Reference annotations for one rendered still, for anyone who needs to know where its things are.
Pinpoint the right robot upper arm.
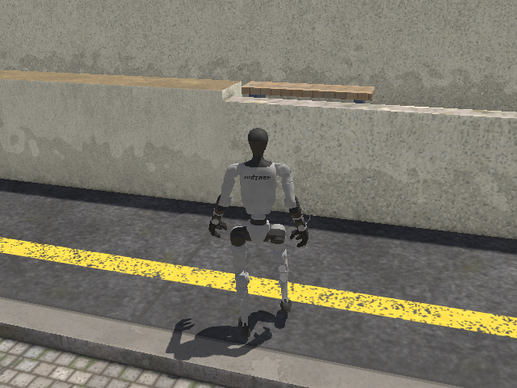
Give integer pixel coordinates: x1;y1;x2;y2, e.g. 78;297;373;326
275;163;297;209

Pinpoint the robot left foot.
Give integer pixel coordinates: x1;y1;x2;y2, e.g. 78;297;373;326
238;316;250;337

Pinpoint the left robot upper arm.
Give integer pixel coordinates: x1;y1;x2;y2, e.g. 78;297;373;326
218;163;242;207

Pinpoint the robot right hand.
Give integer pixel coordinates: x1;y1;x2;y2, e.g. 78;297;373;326
290;228;309;247

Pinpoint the robot left hand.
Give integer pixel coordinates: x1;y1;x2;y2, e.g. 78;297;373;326
208;221;227;238

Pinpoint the robot right forearm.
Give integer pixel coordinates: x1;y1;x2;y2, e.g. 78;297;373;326
289;196;307;231

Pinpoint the left robot thigh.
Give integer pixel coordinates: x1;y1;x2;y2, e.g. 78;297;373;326
230;226;250;288

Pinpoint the robot left forearm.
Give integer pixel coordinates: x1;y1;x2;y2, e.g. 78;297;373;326
211;195;226;225

